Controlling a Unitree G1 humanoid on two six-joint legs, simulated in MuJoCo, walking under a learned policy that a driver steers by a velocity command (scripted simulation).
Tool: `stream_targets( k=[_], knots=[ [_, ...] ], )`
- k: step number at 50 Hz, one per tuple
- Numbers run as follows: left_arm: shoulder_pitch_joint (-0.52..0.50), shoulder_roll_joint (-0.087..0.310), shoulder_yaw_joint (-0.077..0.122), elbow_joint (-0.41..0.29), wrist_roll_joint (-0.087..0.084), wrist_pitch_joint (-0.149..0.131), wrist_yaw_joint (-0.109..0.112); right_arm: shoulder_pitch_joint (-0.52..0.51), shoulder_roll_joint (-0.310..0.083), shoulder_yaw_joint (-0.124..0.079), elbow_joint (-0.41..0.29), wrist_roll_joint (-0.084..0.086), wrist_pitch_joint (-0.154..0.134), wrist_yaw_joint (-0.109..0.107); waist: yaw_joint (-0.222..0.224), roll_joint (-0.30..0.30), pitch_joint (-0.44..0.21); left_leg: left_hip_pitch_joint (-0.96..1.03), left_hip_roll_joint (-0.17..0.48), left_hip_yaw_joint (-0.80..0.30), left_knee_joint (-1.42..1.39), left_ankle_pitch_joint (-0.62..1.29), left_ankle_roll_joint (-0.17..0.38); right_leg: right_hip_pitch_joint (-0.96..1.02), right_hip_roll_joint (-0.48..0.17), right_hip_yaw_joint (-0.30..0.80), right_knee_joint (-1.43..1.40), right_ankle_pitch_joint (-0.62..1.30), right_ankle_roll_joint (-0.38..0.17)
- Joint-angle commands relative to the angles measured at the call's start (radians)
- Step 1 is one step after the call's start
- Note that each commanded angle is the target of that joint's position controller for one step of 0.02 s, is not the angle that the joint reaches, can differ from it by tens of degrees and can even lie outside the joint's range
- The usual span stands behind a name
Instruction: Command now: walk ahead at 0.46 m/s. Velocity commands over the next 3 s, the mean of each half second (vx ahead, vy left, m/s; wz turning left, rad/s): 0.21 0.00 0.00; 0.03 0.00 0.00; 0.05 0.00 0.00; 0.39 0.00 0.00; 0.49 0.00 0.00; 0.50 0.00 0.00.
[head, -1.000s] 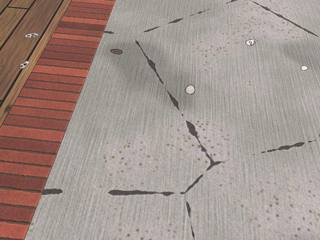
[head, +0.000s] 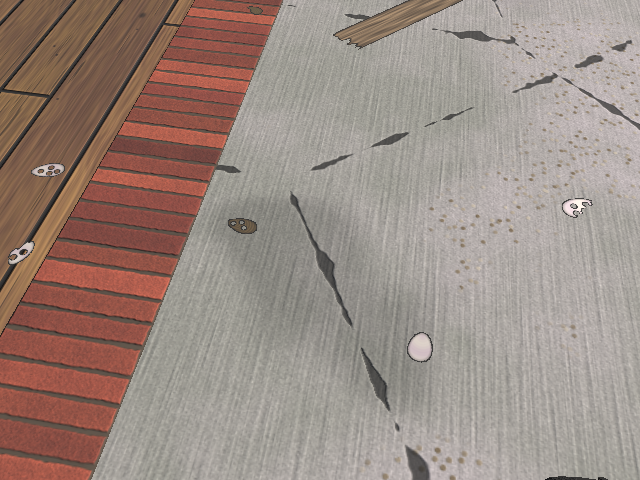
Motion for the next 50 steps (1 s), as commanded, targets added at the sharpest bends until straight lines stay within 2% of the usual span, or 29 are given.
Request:
stream_targets(
  k=[1,2,3,4,5,6,8,10,12,14,17,19,20,21,22,23,24,25,26,28,32,36,50],
  knots=[
    [0.085,-0.032,-0.030,-0.077,0.016,-0.026,-0.005,0.428,-0.323,-0.091,0.074,-0.018,-0.002,-0.008,-0.136,0.302,-0.358,0.878,0.368,-0.647,-0.126,-0.058,0.266,-0.636,0.077,0.025,0.788,-0.030,-0.019],
    [0.041,0.065,-0.010,-0.062,-0.003,-0.049,-0.008,0.406,-0.226,-0.063,0.064,-0.012,-0.003,-0.007,-0.162,0.212,-0.360,0.856,0.360,-0.708,-0.183,-0.006,0.252,-0.727,0.046,0.169,0.921,-0.150,-0.024],
    [-0.039,0.118,0.004,-0.084,-0.022,-0.061,-0.008,0.309,-0.181,-0.048,0.043,-0.014,-0.007,-0.010,-0.145,0.161,-0.232,0.728,0.334,-0.533,-0.165,0.184,0.211,-0.769,0.003,0.159,0.956,-0.096,-0.033],
    [-0.081,0.118,0.005,-0.088,-0.018,-0.060,-0.001,0.224,-0.150,-0.036,0.023,-0.019,-0.008,-0.009,-0.109,0.068,-0.171,0.585,0.295,-0.389,-0.162,0.369,0.185,-0.725,-0.049,0.130,0.917,-0.022,-0.028],
    [-0.107,0.112,0.013,-0.089,-0.005,-0.050,0.008,0.173,-0.117,-0.026,0.020,-0.021,-0.009,-0.006,-0.082,0.031,-0.117,0.461,0.254,-0.290,-0.180,0.469,0.165,-0.678,-0.077,0.115,0.851,0.017,-0.021],
    [-0.090,0.099,0.017,-0.087,-0.001,-0.034,0.013,0.158,-0.095,-0.018,0.028,-0.030,-0.010,-0.005,-0.049,0.054,-0.108,0.382,0.229,-0.234,-0.203,0.512,0.149,-0.605,-0.099,0.117,0.804,0.044,-0.022],
    [-0.056,0.046,0.011,-0.076,0.004,-0.007,0.017,0.164,-0.087,-0.012,0.051,-0.041,-0.012,-0.008,-0.019,0.065,-0.104,0.297,0.207,-0.168,-0.234,0.597,0.158,-0.521,-0.098,0.107,0.719,0.083,-0.014],
    [-0.084,0.033,0.009,-0.089,0.011,0.006,0.022,0.153,-0.113,-0.013,0.063,-0.043,-0.011,-0.022,-0.002,0.071,-0.099,0.269,0.191,-0.112,-0.245,0.658,0.164,-0.505,-0.094,0.100,0.582,0.152,0.000],
    [-0.138,0.027,0.002,-0.100,0.016,0.014,0.022,0.136,-0.132,-0.015,0.068,-0.037,0.000,-0.035,-0.009,0.075,-0.109,0.258,0.165,-0.060,-0.246,0.648,0.144,-0.458,-0.089,0.086,0.429,0.246,0.007],
    [-0.189,0.036,0.001,-0.106,0.013,0.022,0.020,0.159,-0.147,-0.016,0.084,-0.033,0.010,-0.042,-0.032,0.078,-0.119,0.271,0.160,-0.049,-0.251,0.596,0.133,-0.418,-0.073,0.072,0.336,0.323,0.011],
    [-0.242,0.055,0.005,-0.111,0.011,0.035,0.019,0.180,-0.139,-0.011,0.110,-0.030,0.026,-0.044,-0.052,0.077,-0.093,0.290,0.171,-0.074,-0.248,0.431,0.130,-0.396,-0.066,0.078,0.249,0.327,0.006],
    [-0.254,0.059,0.007,-0.109,0.017,0.035,0.018,0.168,-0.129,-0.006,0.119,-0.021,0.036,-0.046,-0.041,0.071,-0.071,0.290,0.169,-0.092,-0.215,0.308,0.116,-0.356,-0.058,0.071,0.158,0.326,-0.011],
    [-0.240,0.061,0.009,-0.099,0.023,0.032,0.017,0.164,-0.118,-0.002,0.122,-0.011,0.040,-0.048,-0.024,0.058,-0.067,0.280,0.145,-0.091,-0.183,0.222,0.088,-0.299,-0.050,0.063,0.068,0.393,-0.025],
    [-0.230,0.088,0.015,-0.093,0.033,0.031,0.019,0.203,-0.100,0.003,0.133,-0.012,0.041,-0.048,-0.030,0.018,-0.069,0.268,0.105,-0.088,-0.148,0.117,0.045,-0.234,-0.078,0.095,0.009,0.548,-0.042],
    [-0.225,0.134,0.022,-0.093,0.035,0.031,0.023,0.249,-0.082,0.007,0.136,-0.031,0.039,-0.048,-0.070,-0.052,-0.090,0.228,0.043,-0.055,-0.092,-0.017,0.005,-0.154,-0.140,0.150,0.033,0.740,-0.065],
    [-0.252,0.146,0.022,-0.088,0.027,0.036,0.026,0.349,-0.059,0.007,0.159,-0.034,0.040,-0.048,-0.139,-0.158,-0.104,0.172,-0.013,-0.025,-0.101,-0.179,-0.029,-0.108,-0.178,0.183,0.066,0.759,-0.126],
    [-0.276,0.088,0.014,-0.082,0.016,0.041,0.019,0.321,-0.053,0.012,0.160,-0.033,0.049,-0.055,-0.118,-0.164,-0.097,0.220,-0.018,-0.006,-0.116,-0.206,-0.047,-0.173,-0.158,0.181,0.048,0.595,-0.128],
    [-0.297,0.062,0.009,-0.083,0.012,0.043,0.013,0.266,-0.080,0.007,0.152,-0.028,0.062,-0.059,-0.098,-0.131,-0.058,0.234,-0.019,-0.001,-0.118,-0.199,-0.052,-0.226,-0.123,0.164,0.034,0.499,-0.102],
    [-0.310,0.063,0.007,-0.084,0.017,0.042,0.011,0.238,-0.092,0.004,0.150,-0.022,0.073,-0.065,-0.091,-0.099,-0.047,0.239,-0.013,-0.004,-0.112,-0.181,-0.050,-0.242,-0.102,0.145,0.037,0.487,-0.082],
    [-0.300,0.075,0.010,-0.068,0.019,0.033,0.010,0.234,-0.096,0.003,0.154,-0.024,0.086,-0.067,-0.086,-0.078,-0.055,0.255,-0.002,-0.013,-0.108,-0.123,-0.046,-0.229,-0.085,0.127,0.056,0.538,-0.071],
    [-0.290,0.071,0.008,-0.040,0.014,0.030,0.015,0.228,-0.093,0.001,0.169,-0.020,0.086,-0.066,-0.076,-0.047,-0.081,0.286,0.009,-0.016,-0.089,-0.032,-0.049,-0.192,-0.077,0.115,0.089,0.634,-0.083],
    [-0.301,0.070,0.007,-0.023,0.012,0.039,0.017,0.233,-0.084,0.002,0.187,-0.019,0.092,-0.067,-0.074,-0.022,-0.072,0.291,0.011,-0.013,-0.085,-0.030,-0.055,-0.189,-0.069,0.108,0.094,0.619,-0.087],
    [-0.318,0.056,0.002,0.019,0.014,0.063,0.022,0.274,-0.068,0.014,0.233,-0.023,0.090,-0.076,-0.066,-0.011,0.000,0.248,0.017,-0.013,-0.122,-0.153,-0.061,-0.202,-0.041,0.090,0.060,0.451,-0.067]
  ],
)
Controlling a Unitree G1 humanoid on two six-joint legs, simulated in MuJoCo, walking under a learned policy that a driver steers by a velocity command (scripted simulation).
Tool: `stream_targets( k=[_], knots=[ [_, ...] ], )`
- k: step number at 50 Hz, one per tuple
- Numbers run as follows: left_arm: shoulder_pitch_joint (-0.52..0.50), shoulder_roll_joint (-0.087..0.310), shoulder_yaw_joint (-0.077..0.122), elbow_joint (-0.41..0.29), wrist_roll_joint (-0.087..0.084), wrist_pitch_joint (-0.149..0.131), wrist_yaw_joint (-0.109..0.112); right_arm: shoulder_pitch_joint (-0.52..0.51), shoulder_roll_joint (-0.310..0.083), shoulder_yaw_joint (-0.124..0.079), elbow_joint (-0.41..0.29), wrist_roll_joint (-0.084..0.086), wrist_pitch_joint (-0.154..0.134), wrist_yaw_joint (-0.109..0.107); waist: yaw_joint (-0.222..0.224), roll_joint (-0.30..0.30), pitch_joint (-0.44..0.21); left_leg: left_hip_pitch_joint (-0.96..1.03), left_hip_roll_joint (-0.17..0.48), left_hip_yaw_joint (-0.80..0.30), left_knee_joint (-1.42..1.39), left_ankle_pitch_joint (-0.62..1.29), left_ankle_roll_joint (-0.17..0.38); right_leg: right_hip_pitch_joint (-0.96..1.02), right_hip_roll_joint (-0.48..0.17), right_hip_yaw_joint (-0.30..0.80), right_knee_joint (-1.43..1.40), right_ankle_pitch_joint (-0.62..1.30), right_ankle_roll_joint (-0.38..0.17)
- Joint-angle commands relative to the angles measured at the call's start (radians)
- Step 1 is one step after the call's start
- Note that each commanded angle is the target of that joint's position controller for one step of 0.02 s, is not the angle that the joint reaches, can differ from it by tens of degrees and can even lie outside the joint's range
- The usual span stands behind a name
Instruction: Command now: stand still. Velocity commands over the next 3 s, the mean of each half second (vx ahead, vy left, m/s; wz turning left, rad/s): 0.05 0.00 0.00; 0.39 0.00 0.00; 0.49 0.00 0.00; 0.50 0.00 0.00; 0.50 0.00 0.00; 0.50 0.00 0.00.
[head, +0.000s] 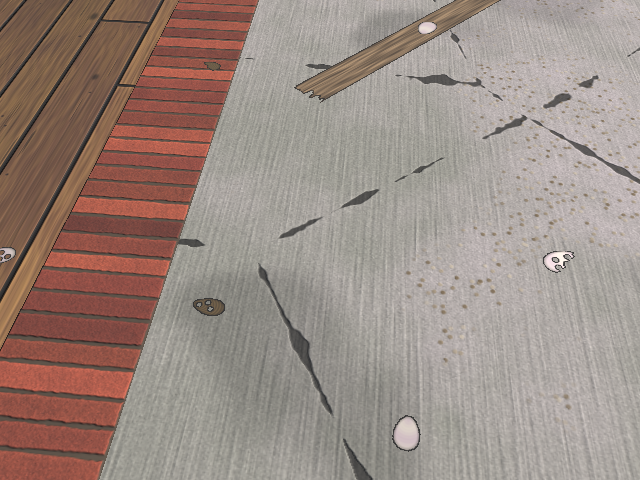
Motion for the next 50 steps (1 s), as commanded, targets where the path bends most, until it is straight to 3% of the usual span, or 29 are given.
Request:
stream_targets(
  k=[1,17,18,19,21,22,23,24,25,27,28,30,31,32,33,34,35,36,37,39,41,44,47,50],
  knots=[
    [-0.008,0.104,0.015,-0.027,0.001,-0.004,0.004,0.056,-0.093,-0.012,-0.011,-0.001,-0.008,-0.004,0.005,0.000,-0.025,-0.125,0.037,-0.033,-0.108,0.129,0.016,0.123,-0.051,0.051,-0.061,0.206,-0.046],
    [0.026,0.095,0.005,0.010,0.001,-0.002,0.010,0.121,-0.062,-0.002,0.004,-0.001,-0.019,-0.006,0.010,0.006,0.003,-0.152,0.035,-0.034,-0.139,0.058,0.021,0.104,-0.043,0.051,-0.087,0.114,-0.035],
    [0.044,0.087,0.002,0.020,0.001,-0.001,0.010,0.146,-0.059,-0.002,0.014,0.001,-0.018,-0.007,0.008,0.013,-0.016,-0.145,0.032,-0.033,-0.151,-0.041,0.027,0.107,-0.028,0.036,-0.082,0.002,-0.035],
    [0.050,0.094,0.006,0.023,-0.004,0.000,0.011,0.155,-0.077,-0.009,0.014,0.007,-0.016,-0.009,0.006,0.029,0.004,-0.158,0.035,-0.046,-0.161,-0.167,0.045,0.076,-0.003,0.012,-0.056,-0.147,-0.036],
    [0.024,0.103,0.011,0.007,-0.008,-0.012,0.010,0.168,-0.121,-0.025,-0.005,0.018,-0.018,-0.014,-0.016,0.081,0.065,-0.162,0.106,-0.156,-0.220,-0.416,0.112,-0.068,0.030,-0.028,0.039,-0.352,-0.041],
    [-0.013,0.086,0.008,-0.014,-0.011,-0.027,0.003,0.202,-0.152,-0.036,-0.005,0.024,-0.026,-0.014,-0.034,0.135,0.092,-0.129,0.196,-0.278,-0.288,-0.491,0.160,-0.149,0.038,-0.058,0.138,-0.295,-0.037],
    [-0.031,0.071,0.005,-0.028,-0.016,-0.043,-0.006,0.195,-0.187,-0.051,-0.009,0.029,-0.037,-0.014,-0.035,0.183,0.128,-0.114,0.301,-0.402,-0.341,-0.499,0.212,-0.212,0.007,-0.054,0.251,-0.206,-0.043],
    [-0.042,0.075,0.007,-0.037,-0.020,-0.056,-0.015,0.191,-0.182,-0.053,-0.014,0.026,-0.048,-0.013,-0.035,0.173,0.152,-0.090,0.354,-0.455,-0.358,-0.454,0.240,-0.284,-0.034,-0.025,0.325,-0.208,-0.052],
    [-0.048,0.079,0.009,-0.045,-0.026,-0.066,-0.022,0.191,-0.163,-0.051,-0.019,0.021,-0.059,-0.009,-0.034,0.158,0.165,-0.044,0.364,-0.459,-0.351,-0.376,0.243,-0.351,-0.061,-0.002,0.373,-0.254,-0.060],
    [-0.046,0.078,0.009,-0.055,-0.038,-0.085,-0.032,0.171,-0.149,-0.051,-0.035,0.031,-0.071,0.002,-0.020,0.127,0.155,0.015,0.320,-0.371,-0.313,-0.234,0.201,-0.355,-0.085,0.001,0.269,-0.273,-0.071],
    [-0.037,0.075,0.011,-0.053,-0.039,-0.093,-0.035,0.157,-0.152,-0.052,-0.042,0.035,-0.071,0.006,-0.008,0.118,0.138,-0.013,0.278,-0.301,-0.290,-0.176,0.178,-0.261,-0.067,-0.034,0.169,-0.236,-0.069],
    [0.113,0.071,0.023,0.011,-0.035,-0.094,-0.040,0.134,-0.165,-0.054,-0.051,0.037,-0.063,0.016,0.057,0.111,0.075,-0.179,0.193,-0.182,-0.192,-0.079,0.148,0.079,0.026,-0.132,0.036,-0.058,-0.048],
    [0.228,0.093,0.038,0.048,-0.033,-0.089,-0.038,0.124,-0.168,-0.052,-0.058,0.033,-0.065,0.017,0.106,0.097,0.027,-0.244,0.158,-0.139,-0.092,0.063,0.129,0.231,0.048,-0.128,0.026,-0.036,-0.049],
    [0.363,0.158,0.059,0.071,-0.029,-0.089,-0.033,0.078,-0.128,-0.039,-0.081,0.030,-0.071,0.020,0.167,-0.058,-0.015,-0.350,0.078,-0.031,0.215,0.187,0.071,0.360,-0.095,0.096,-0.085,-0.107,-0.103],
    [0.492,0.272,0.077,0.081,-0.025,-0.096,-0.035,0.084,-0.037,-0.018,-0.127,0.027,-0.090,0.017,0.177,-0.345,-0.113,-0.587,-0.059,0.024,0.584,-0.108,0.010,0.526,-0.353,0.605,-0.290,-0.199,-0.265],
    [0.443,0.197,0.044,0.079,-0.007,-0.114,-0.041,0.037,-0.072,-0.028,-0.146,0.048,-0.107,0.018,0.142,-0.223,-0.094,-0.678,-0.024,-0.128,0.783,-0.195,0.031,0.477,-0.411,0.751,-0.339,-0.300,-0.301],
    [0.346,0.155,0.026,0.047,-0.008,-0.127,-0.042,0.006,-0.091,-0.032,-0.163,0.067,-0.118,0.027,0.103,-0.150,-0.015,-0.756,0.033,-0.149,0.846,-0.113,0.065,0.419,-0.395,0.642,-0.326,-0.310,-0.268],
    [0.272,0.121,0.011,0.021,-0.006,-0.132,-0.048,0.001,-0.101,-0.035,-0.159,0.063,-0.122,0.030,0.073,-0.087,0.015,-0.748,0.078,-0.132,0.826,-0.008,0.085,0.360,-0.347,0.507,-0.331,-0.248,-0.229],
    [0.227,0.111,0.002,0.004,-0.003,-0.133,-0.054,-0.001,-0.109,-0.044,-0.154,0.049,-0.123,0.028,0.050,-0.057,0.036,-0.717,0.108,-0.124,0.759,0.073,0.090,0.298,-0.309,0.402,-0.345,-0.146,-0.199],
    [0.239,0.087,-0.011,0.003,0.004,-0.125,-0.051,0.014,-0.112,-0.056,-0.147,0.038,-0.109,0.033,0.025,-0.077,0.035,-0.620,0.130,-0.102,0.656,0.145,0.081,0.232,-0.241,0.247,-0.365,0.024,-0.161],
    [0.291,0.106,-0.012,0.013,0.005,-0.120,-0.037,-0.020,-0.091,-0.055,-0.159,0.033,-0.094,0.037,0.025,-0.063,0.041,-0.625,0.127,-0.072,0.581,0.187,0.052,0.229,-0.225,0.180,-0.380,0.162,-0.170],
    [0.312,0.136,-0.009,0.003,0.007,-0.113,-0.018,-0.161,-0.065,-0.044,-0.215,0.026,-0.089,0.041,0.044,-0.044,0.065,-0.649,0.117,-0.055,0.377,0.287,0.021,0.217,-0.219,0.124,-0.401,0.237,-0.176],
    [0.344,0.149,-0.003,-0.004,0.002,-0.110,-0.010,-0.283,-0.058,-0.032,-0.254,0.032,-0.091,0.055,0.073,-0.061,0.084,-0.583,0.081,-0.017,0.198,0.389,0.016,0.199,-0.205,0.073,-0.429,0.224,-0.168],
    [0.394,0.147,0.003,0.009,-0.010,-0.103,-0.009,-0.360,-0.066,-0.025,-0.284,0.037,-0.096,0.072,0.085,-0.060,0.110,-0.572,0.066,-0.016,0.107,0.404,0.037,0.268,-0.235,0.053,-0.417,0.240,-0.167]
  ],
)
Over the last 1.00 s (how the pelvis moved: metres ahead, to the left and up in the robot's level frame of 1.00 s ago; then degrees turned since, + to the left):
0.18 0.00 0.01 0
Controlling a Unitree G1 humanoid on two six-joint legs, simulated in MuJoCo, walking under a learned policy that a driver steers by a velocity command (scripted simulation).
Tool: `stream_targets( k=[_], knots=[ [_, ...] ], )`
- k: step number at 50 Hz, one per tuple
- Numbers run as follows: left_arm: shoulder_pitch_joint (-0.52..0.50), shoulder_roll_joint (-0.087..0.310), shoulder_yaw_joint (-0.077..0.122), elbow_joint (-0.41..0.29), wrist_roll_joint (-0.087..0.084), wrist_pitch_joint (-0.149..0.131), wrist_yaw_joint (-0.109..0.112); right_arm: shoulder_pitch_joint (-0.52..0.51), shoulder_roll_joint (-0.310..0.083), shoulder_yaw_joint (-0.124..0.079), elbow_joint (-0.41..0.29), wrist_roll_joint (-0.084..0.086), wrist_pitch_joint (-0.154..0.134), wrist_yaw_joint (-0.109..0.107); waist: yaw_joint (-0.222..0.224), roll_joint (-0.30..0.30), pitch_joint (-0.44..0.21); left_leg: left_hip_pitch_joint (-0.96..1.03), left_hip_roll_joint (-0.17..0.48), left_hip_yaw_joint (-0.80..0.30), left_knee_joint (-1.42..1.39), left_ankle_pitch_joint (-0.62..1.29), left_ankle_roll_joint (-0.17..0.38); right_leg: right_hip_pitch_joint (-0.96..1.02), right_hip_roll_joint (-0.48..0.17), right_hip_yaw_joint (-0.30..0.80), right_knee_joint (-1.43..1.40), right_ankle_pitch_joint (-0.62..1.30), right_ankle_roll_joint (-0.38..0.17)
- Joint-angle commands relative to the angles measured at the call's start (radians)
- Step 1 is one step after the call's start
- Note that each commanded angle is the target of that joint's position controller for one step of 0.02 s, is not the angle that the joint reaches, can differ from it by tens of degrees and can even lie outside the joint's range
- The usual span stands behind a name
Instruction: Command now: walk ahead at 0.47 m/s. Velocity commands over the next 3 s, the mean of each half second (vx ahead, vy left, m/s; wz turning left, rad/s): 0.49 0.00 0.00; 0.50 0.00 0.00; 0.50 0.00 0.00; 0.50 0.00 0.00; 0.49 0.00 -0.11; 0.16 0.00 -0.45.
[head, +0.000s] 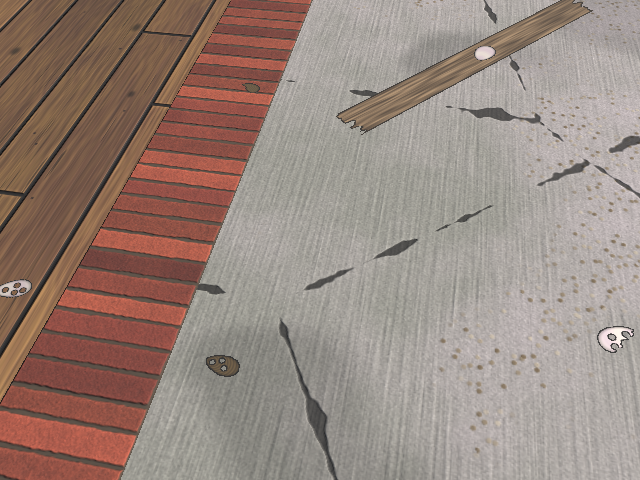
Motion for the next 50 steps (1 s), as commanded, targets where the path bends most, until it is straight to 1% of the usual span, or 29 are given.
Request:
stream_targets(
  k=[1,3,4,5,6,7,8,9,10,11,12,14,16,20,24,29,32,33,34,35,36,37,38,39,40,41,43,45,50],
  knots=[
    [0.048,0.171,0.036,-0.021,-0.011,0.000,0.009,-0.160,-0.037,0.006,-0.097,0.005,-0.018,0.020,-0.013,-0.097,0.154,-0.017,-0.024,0.016,-0.091,0.022,0.022,-0.068,-0.281,0.106,-0.061,0.355,-0.141],
    [0.033,0.187,0.045,-0.026,-0.012,0.008,0.009,-0.148,-0.061,-0.001,-0.106,0.005,-0.024,0.030,-0.044,-0.111,0.126,0.039,-0.045,0.025,-0.128,-0.033,0.052,-0.002,-0.301,0.091,0.004,0.504,-0.124],
    [0.018,0.202,0.050,-0.033,-0.010,0.012,0.010,-0.103,-0.087,-0.012,-0.100,0.004,-0.026,0.031,-0.076,-0.133,0.082,0.123,-0.073,0.043,-0.128,-0.065,0.068,0.019,-0.304,0.083,0.067,0.680,-0.113],
    [0.002,0.214,0.055,-0.038,-0.007,0.018,0.010,-0.004,-0.121,-0.030,-0.077,0.003,-0.026,0.028,-0.133,-0.156,0.011,0.261,-0.111,0.068,-0.121,-0.090,0.089,0.025,-0.293,0.065,0.188,0.867,-0.099],
    [-0.015,0.203,0.050,-0.047,-0.003,0.026,0.009,0.176,-0.164,-0.055,-0.022,0.005,-0.022,0.022,-0.220,-0.155,-0.091,0.496,-0.137,0.082,-0.125,-0.086,0.117,-0.043,-0.247,0.031,0.396,0.933,-0.071],
    [-0.010,0.170,0.035,-0.072,0.011,0.027,0.006,0.360,-0.235,-0.076,0.019,-0.007,-0.018,0.011,-0.273,-0.061,-0.228,0.826,0.044,-0.134,-0.095,-0.124,0.177,-0.294,-0.192,0.006,0.721,0.642,-0.040],
    [0.134,0.000,-0.010,-0.078,0.000,0.001,-0.011,0.435,-0.297,-0.083,0.047,-0.021,-0.016,0.016,-0.175,0.233,-0.413,1.138,0.300,-0.687,-0.263,-0.382,0.357,-0.656,0.020,0.071,1.097,-0.164,0.019],
    [0.040,0.097,0.012,-0.078,-0.031,-0.031,-0.018,0.414,-0.204,-0.056,0.046,-0.017,-0.018,0.016,-0.214,0.160,-0.383,1.102,0.276,-0.794,-0.389,-0.472,0.317,-0.768,-0.001,0.216,1.226,-0.250,-0.006],
    [-0.074,0.156,0.029,-0.121,-0.054,-0.047,-0.018,0.307,-0.161,-0.043,0.031,-0.011,-0.025,0.013,-0.194,0.132,-0.209,0.959,0.248,-0.624,-0.398,-0.406,0.264,-0.854,-0.057,0.183,1.252,-0.183,-0.023],
    [-0.134,0.170,0.031,-0.139,-0.050,-0.053,-0.008,0.209,-0.126,-0.030,0.005,-0.015,-0.032,0.013,-0.158,0.020,-0.134,0.785,0.217,-0.486,-0.418,-0.280,0.236,-0.811,-0.116,0.163,1.203,-0.080,-0.031],
    [-0.154,0.170,0.042,-0.139,-0.032,-0.046,0.002,0.152,-0.094,-0.020,0.001,-0.028,-0.039,0.018,-0.120,-0.015,-0.078,0.634,0.182,-0.381,-0.440,-0.173,0.219,-0.752,-0.154,0.149,1.139,-0.020,-0.031],
    [-0.098,0.128,0.046,-0.131,-0.023,-0.015,0.007,0.140,-0.057,-0.008,0.018,-0.039,-0.044,0.024,-0.061,0.024,-0.055,0.499,0.132,-0.273,-0.492,-0.136,0.207,-0.646,-0.192,0.158,1.061,0.019,-0.036],
    [-0.114,0.109,0.046,-0.144,-0.021,0.004,0.010,0.175,-0.082,-0.011,0.036,-0.033,-0.044,0.014,-0.049,0.030,-0.009,0.438,0.123,-0.217,-0.540,-0.124,0.220,-0.660,-0.207,0.143,0.981,0.032,-0.024],
    [-0.279,0.129,0.053,-0.205,-0.002,0.009,0.008,0.255,-0.132,-0.020,0.052,-0.031,-0.037,-0.018,-0.079,0.006,0.043,0.480,0.119,-0.163,-0.578,-0.084,0.216,-0.800,-0.213,0.129,0.752,0.240,0.020],
    [-0.421,0.108,0.042,-0.242,-0.008,-0.001,-0.009,0.324,-0.141,-0.020,0.064,-0.019,-0.029,-0.028,-0.124,0.014,0.060,0.519,0.079,-0.075,-0.575,-0.047,0.174,-0.756,-0.162,0.077,0.506,0.413,0.026],
    [-0.547,0.115,0.031,-0.292,-0.020,-0.009,-0.038,0.409,-0.153,-0.028,0.101,-0.010,-0.008,-0.031,-0.160,0.022,0.093,0.687,0.138,-0.072,-0.506,-0.027,0.163,-0.778,-0.132,0.069,0.370,0.350,0.006],
    [-0.491,0.158,0.045,-0.295,-0.022,-0.019,-0.050,0.384,-0.176,-0.039,0.099,-0.008,0.007,-0.035,-0.105,0.055,0.053,0.756,0.169,-0.075,-0.405,0.177,0.135,-0.668,-0.096,0.048,0.328,0.236,-0.036],
    [-0.395,0.186,0.061,-0.269,-0.020,-0.021,-0.049,0.358,-0.178,-0.039,0.091,-0.007,0.012,-0.035,-0.047,0.063,-0.006,0.750,0.144,-0.048,-0.293,0.353,0.117,-0.529,-0.060,0.016,0.311,0.226,-0.057],
    [-0.216,0.237,0.088,-0.212,-0.016,-0.021,-0.043,0.348,-0.152,-0.029,0.082,-0.011,0.016,-0.035,0.028,0.046,-0.114,0.675,0.088,-0.006,-0.088,0.414,0.088,-0.284,-0.049,0.014,0.321,0.243,-0.089],
    [-0.027,0.323,0.110,-0.175,-0.003,-0.017,-0.033,0.368,-0.114,-0.011,0.056,-0.032,0.015,-0.036,0.071,-0.094,-0.275,0.451,0.019,0.045,0.256,0.107,0.049,0.032,-0.258,0.263,0.342,0.247,-0.158],
    [0.008,0.360,0.114,-0.154,-0.001,-0.014,-0.043,0.488,0.021,0.024,0.058,-0.022,-0.010,-0.022,-0.007,-0.358,-0.387,0.068,-0.169,-0.022,0.561,-0.564,-0.003,0.319,-0.443,0.752,0.185,0.031,-0.311],
    [-0.021,0.260,0.085,-0.166,-0.009,-0.017,-0.044,0.407,-0.094,0.000,0.061,0.004,-0.034,-0.019,0.027,-0.242,-0.331,-0.047,-0.117,-0.144,0.675,-0.587,0.020,0.286,-0.409,0.768,0.126,-0.061,-0.267],
    [-0.110,0.215,0.072,-0.185,-0.011,-0.021,-0.040,0.310,-0.140,-0.012,0.029,0.022,-0.048,-0.017,0.016,-0.194,-0.199,-0.104,-0.068,-0.122,0.681,-0.494,0.038,0.160,-0.380,0.610,0.118,0.003,-0.222],
    [-0.192,0.194,0.062,-0.205,-0.003,-0.023,-0.041,0.263,-0.138,-0.013,0.021,0.017,-0.051,-0.025,-0.017,-0.098,-0.131,-0.061,-0.013,-0.095,0.638,-0.397,0.039,0.010,-0.348,0.495,0.095,0.125,-0.204],
    [-0.238,0.167,0.055,-0.210,0.007,-0.025,-0.043,0.241,-0.131,-0.021,0.020,0.001,-0.044,-0.032,-0.045,-0.073,-0.078,-0.016,0.018,-0.089,0.578,-0.342,0.035,-0.113,-0.315,0.412,0.067,0.208,-0.197],
    [-0.251,0.144,0.047,-0.206,0.017,-0.027,-0.045,0.263,-0.115,-0.024,0.022,-0.003,-0.030,-0.032,-0.078,-0.094,-0.068,0.047,0.043,-0.097,0.543,-0.306,0.036,-0.182,-0.291,0.360,0.040,0.242,-0.189],
    [-0.228,0.147,0.048,-0.189,0.011,-0.029,-0.044,0.286,-0.078,-0.022,0.027,-0.003,-0.008,-0.033,-0.100,-0.101,-0.045,0.076,0.056,-0.087,0.476,-0.289,0.028,-0.239,-0.271,0.298,-0.008,0.271,-0.199],
    [-0.196,0.183,0.055,-0.176,0.009,-0.031,-0.031,0.231,-0.076,-0.023,0.006,-0.011,0.003,-0.035,-0.098,-0.085,-0.009,0.022,0.064,-0.078,0.393,-0.226,0.007,-0.252,-0.272,0.258,-0.041,0.314,-0.208],
    [-0.127,0.195,0.056,-0.157,0.001,-0.017,-0.008,0.064,-0.062,-0.020,-0.046,-0.019,-0.001,-0.025,-0.059,-0.086,0.034,-0.024,0.040,-0.047,0.100,0.028,-0.021,-0.220,-0.228,0.151,-0.065,0.353,-0.171]
  ],
)
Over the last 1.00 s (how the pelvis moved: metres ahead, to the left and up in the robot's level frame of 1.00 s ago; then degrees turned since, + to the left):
0.20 -0.04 0.00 0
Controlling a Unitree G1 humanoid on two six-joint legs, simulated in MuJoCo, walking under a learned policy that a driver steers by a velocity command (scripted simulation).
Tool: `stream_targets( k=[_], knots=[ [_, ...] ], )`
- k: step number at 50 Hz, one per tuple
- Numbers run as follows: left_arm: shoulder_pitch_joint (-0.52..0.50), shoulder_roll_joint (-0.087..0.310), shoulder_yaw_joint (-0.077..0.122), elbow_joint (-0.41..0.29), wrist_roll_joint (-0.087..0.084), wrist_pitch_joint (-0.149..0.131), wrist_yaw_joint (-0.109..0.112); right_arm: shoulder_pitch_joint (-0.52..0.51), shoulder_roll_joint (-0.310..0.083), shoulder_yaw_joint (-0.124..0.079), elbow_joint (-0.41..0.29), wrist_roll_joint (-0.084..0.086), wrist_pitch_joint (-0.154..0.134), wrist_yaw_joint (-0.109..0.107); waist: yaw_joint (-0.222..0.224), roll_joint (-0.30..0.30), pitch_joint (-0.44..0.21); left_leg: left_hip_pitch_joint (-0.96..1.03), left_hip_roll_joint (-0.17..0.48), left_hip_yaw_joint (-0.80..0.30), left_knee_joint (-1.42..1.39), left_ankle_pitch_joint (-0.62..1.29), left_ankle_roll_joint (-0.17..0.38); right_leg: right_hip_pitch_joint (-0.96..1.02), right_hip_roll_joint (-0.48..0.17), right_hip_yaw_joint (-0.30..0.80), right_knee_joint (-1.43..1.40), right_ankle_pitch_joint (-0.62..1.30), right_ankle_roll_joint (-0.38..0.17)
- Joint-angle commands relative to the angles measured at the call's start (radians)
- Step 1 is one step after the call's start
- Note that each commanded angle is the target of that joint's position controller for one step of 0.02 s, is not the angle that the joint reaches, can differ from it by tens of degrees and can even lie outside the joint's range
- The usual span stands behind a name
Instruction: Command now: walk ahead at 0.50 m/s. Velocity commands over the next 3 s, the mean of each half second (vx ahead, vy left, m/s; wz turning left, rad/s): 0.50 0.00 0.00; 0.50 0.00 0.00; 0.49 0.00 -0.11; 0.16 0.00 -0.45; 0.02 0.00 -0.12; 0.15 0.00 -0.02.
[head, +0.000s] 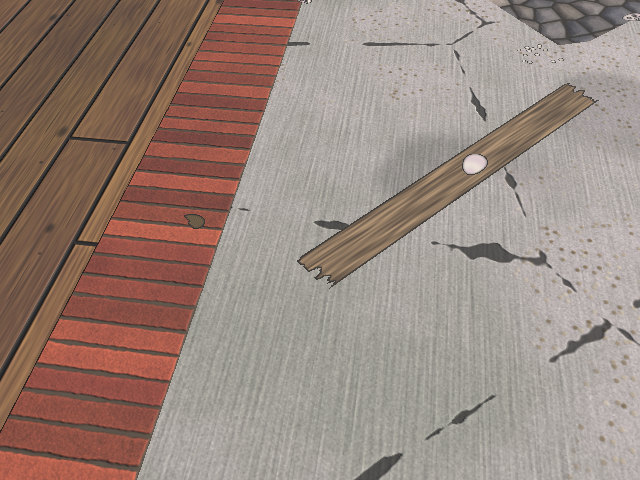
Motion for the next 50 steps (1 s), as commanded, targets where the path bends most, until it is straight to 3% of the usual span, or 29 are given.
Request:
stream_targets(
  k=[1,5,8,10,11,12,13,14,15,16,17,18,19,20,24,26,30,35,38,39,40,41,42,43,44,45,46,48,50],
  knots=[
    [-0.011,0.159,0.028,-0.051,-0.008,-0.010,0.014,-0.067,-0.027,0.000,-0.058,0.000,-0.009,0.008,-0.015,-0.094,0.047,0.005,-0.014,0.021,-0.164,0.155,-0.009,-0.027,-0.249,0.132,-0.127,0.213,-0.127],
    [0.065,0.166,0.031,-0.018,-0.016,0.002,0.016,-0.184,-0.023,0.011,-0.094,0.010,-0.015,0.026,0.025,-0.095,0.085,0.004,-0.046,0.044,-0.295,0.165,0.000,0.070,-0.276,0.116,-0.105,0.192,-0.122],
    [0.082,0.178,0.040,-0.001,-0.020,0.017,0.022,-0.220,-0.039,0.012,-0.122,0.014,-0.025,0.045,0.016,-0.106,0.095,-0.002,-0.057,0.040,-0.347,0.079,0.031,0.170,-0.326,0.126,-0.044,0.259,-0.110],
    [0.052,0.195,0.047,-0.005,-0.021,0.026,0.025,-0.157,-0.072,-0.001,-0.114,0.015,-0.030,0.051,-0.032,-0.131,0.053,0.116,-0.091,0.064,-0.368,0.009,0.059,0.196,-0.335,0.119,0.033,0.445,-0.089],
    [0.026,0.198,0.048,-0.012,-0.023,0.031,0.026,-0.063,-0.100,-0.017,-0.088,0.011,-0.032,0.049,-0.089,-0.140,-0.006,0.259,-0.127,0.096,-0.382,0.002,0.079,0.185,-0.312,0.094,0.140,0.612,-0.071],
    [0.014,0.175,0.039,-0.020,-0.019,0.035,0.026,0.112,-0.148,-0.043,-0.032,0.008,-0.031,0.043,-0.164,-0.120,-0.109,0.501,-0.138,0.099,-0.374,0.025,0.109,0.107,-0.257,0.054,0.339,0.653,-0.042],
    [0.033,0.141,0.022,-0.044,0.001,0.034,0.027,0.295,-0.227,-0.064,0.005,-0.005,-0.028,0.032,-0.208,0.014,-0.262,0.819,0.061,-0.139,-0.350,0.033,0.174,-0.122,-0.188,0.008,0.672,0.332,-0.005],
    [0.159,0.003,-0.014,-0.041,-0.006,0.010,0.013,0.331,-0.265,-0.066,0.026,-0.005,-0.024,0.040,-0.128,0.276,-0.380,1.106,0.257,-0.627,-0.499,-0.182,0.329,-0.501,0.001,0.073,0.988,-0.375,0.047],
    [0.078,0.112,0.009,-0.038,-0.030,-0.014,0.008,0.309,-0.172,-0.039,0.016,0.004,-0.026,0.041,-0.165,0.165,-0.333,1.072,0.225,-0.657,-0.566,-0.289,0.286,-0.612,-0.046,0.199,1.099,-0.415,0.026],
    [-0.018,0.157,0.022,-0.070,-0.050,-0.028,0.006,0.221,-0.133,-0.028,-0.001,0.006,-0.031,0.037,-0.152,0.122,-0.196,0.943,0.198,-0.508,-0.581,-0.248,0.242,-0.675,-0.096,0.174,1.108,-0.326,0.009],
    [-0.066,0.156,0.022,-0.080,-0.047,-0.030,0.014,0.137,-0.113,-0.019,-0.021,-0.001,-0.033,0.037,-0.118,0.029,-0.120,0.788,0.167,-0.395,-0.606,-0.141,0.222,-0.636,-0.151,0.146,1.064,-0.227,0.008],
    [-0.087,0.152,0.031,-0.082,-0.031,-0.024,0.021,0.088,-0.086,-0.012,-0.026,-0.013,-0.036,0.040,-0.088,0.004,-0.066,0.658,0.136,-0.312,-0.635,-0.056,0.215,-0.589,-0.183,0.139,1.006,-0.168,0.011],
    [-0.063,0.136,0.034,-0.078,-0.026,-0.011,0.022,0.072,-0.064,-0.004,-0.023,-0.024,-0.039,0.042,-0.054,0.028,-0.057,0.584,0.110,-0.258,-0.663,-0.017,0.206,-0.523,-0.209,0.148,0.970,-0.131,0.010],
    [-0.043,0.113,0.033,-0.073,-0.026,0.002,0.023,0.076,-0.055,-0.002,-0.016,-0.023,-0.041,0.043,-0.040,0.039,-0.051,0.548,0.095,-0.225,-0.690,-0.008,0.209,-0.492,-0.216,0.146,0.938,-0.118,0.012],
    [-0.132,0.101,0.035,-0.107,-0.013,0.024,0.028,0.142,-0.110,-0.013,0.012,-0.015,-0.042,0.021,-0.044,0.011,0.014,0.522,0.089,-0.142,-0.757,0.060,0.225,-0.582,-0.234,0.130,0.765,0.008,0.050],
    [-0.194,0.097,0.035,-0.128,-0.008,0.022,0.024,0.173,-0.114,-0.013,0.022,-0.012,-0.036,0.009,-0.058,0.007,0.026,0.549,0.075,-0.102,-0.763,0.093,0.209,-0.620,-0.228,0.123,0.655,0.118,0.064],
    [-0.324,0.072,0.023,-0.162,-0.014,0.013,0.009,0.232,-0.117,-0.010,0.041,-0.003,-0.029,0.001,-0.098,0.017,0.054,0.571,0.038,-0.022,-0.770,0.095,0.175,-0.577,-0.185,0.078,0.437,0.279,0.065],
    [-0.451,0.075,0.010,-0.213,-0.024,0.003,-0.019,0.315,-0.128,-0.016,0.083,0.004,-0.008,-0.001,-0.136,0.019,0.096,0.730,0.096,-0.022,-0.710,0.126,0.174,-0.610,-0.155,0.065,0.309,0.218,0.044],
    [-0.411,0.111,0.019,-0.219,-0.027,-0.007,-0.033,0.294,-0.149,-0.026,0.086,0.007,0.006,-0.008,-0.087,0.048,0.065,0.796,0.128,-0.023,-0.621,0.315,0.148,-0.515,-0.124,0.050,0.269,0.111,0.004],
    [-0.338,0.137,0.032,-0.201,-0.024,-0.009,-0.032,0.269,-0.158,-0.029,0.080,0.009,0.010,-0.009,-0.042,0.063,0.016,0.792,0.116,-0.007,-0.540,0.487,0.134,-0.395,-0.090,0.020,0.260,0.092,-0.015],
    [-0.183,0.177,0.055,-0.152,-0.021,-0.008,-0.028,0.248,-0.143,-0.023,0.073,0.009,0.015,-0.008,0.034,0.052,-0.073,0.748,0.067,0.032,-0.370,0.593,0.109,-0.184,-0.059,-0.002,0.244,0.115,-0.043],
    [0.008,0.244,0.078,-0.106,-0.008,-0.007,-0.019,0.249,-0.114,-0.008,0.053,-0.002,0.015,-0.008,0.099,-0.018,-0.215,0.552,0.013,0.070,-0.091,0.402,0.075,0.136,-0.190,0.143,0.287,0.143,-0.101],
    [0.103,0.326,0.096,-0.081,-0.001,0.000,-0.016,0.362,0.009,0.027,0.041,-0.009,-0.007,0.002,0.047,-0.265,-0.346,0.136,-0.177,0.081,0.298,-0.174,0.001,0.492,-0.432,0.620,0.198,-0.033,-0.261],
    [0.099,0.246,0.068,-0.083,-0.011,0.003,-0.017,0.327,-0.047,0.017,0.052,0.008,-0.033,0.010,0.067,-0.265,-0.390,0.010,-0.183,-0.066,0.449,-0.490,0.011,0.514,-0.460,0.805,0.077,-0.128,-0.272],
    [0.008,0.198,0.052,-0.098,-0.017,0.001,-0.015,0.243,-0.111,-0.001,0.025,0.035,-0.050,0.015,0.056,-0.221,-0.237,-0.080,-0.122,-0.069,0.496,-0.443,0.029,0.395,-0.428,0.655,0.067,-0.133,-0.221],
    [-0.071,0.164,0.041,-0.120,-0.012,0.000,-0.013,0.178,-0.116,-0.001,0.011,0.038,-0.055,0.011,0.031,-0.139,-0.146,-0.064,-0.065,-0.040,0.458,-0.352,0.038,0.240,-0.385,0.514,0.047,-0.071,-0.188],
    [-0.132,0.138,0.033,-0.126,-0.001,-0.003,-0.017,0.146,-0.107,-0.007,0.006,0.026,-0.051,0.004,-0.002,-0.092,-0.073,-0.022,-0.029,-0.025,0.383,-0.283,0.036,0.090,-0.349,0.424,0.011,0.000,-0.170],
    [-0.166,0.103,0.021,-0.123,0.010,-0.011,-0.023,0.185,-0.075,-0.013,0.017,0.013,-0.021,-0.003,-0.058,-0.123,-0.042,0.091,0.008,-0.033,0.298,-0.219,0.036,-0.055,-0.302,0.325,-0.049,0.060,-0.153],
    [-0.137,0.128,0.027,-0.106,0.003,-0.016,-0.018,0.182,-0.048,-0.010,0.014,0.008,-0.002,-0.006,-0.071,-0.116,-0.016,0.091,0.020,-0.022,0.229,-0.184,0.021,-0.102,-0.294,0.274,-0.092,0.102,-0.169]
  ],
)
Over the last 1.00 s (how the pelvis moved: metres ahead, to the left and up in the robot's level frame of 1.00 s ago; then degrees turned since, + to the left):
0.58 -0.02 0.01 0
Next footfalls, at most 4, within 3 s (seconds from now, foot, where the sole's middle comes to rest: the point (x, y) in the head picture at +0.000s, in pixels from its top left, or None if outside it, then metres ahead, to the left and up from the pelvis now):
0.24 left None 0.33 0.16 -0.79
0.82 right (393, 415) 0.65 -0.08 -0.79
1.36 left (291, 299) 0.96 0.17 -0.79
1.84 right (388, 258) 1.10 -0.07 -0.79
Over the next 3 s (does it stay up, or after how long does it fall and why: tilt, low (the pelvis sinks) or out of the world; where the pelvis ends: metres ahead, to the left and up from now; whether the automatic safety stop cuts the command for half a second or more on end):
stays up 1.13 0.01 -0.02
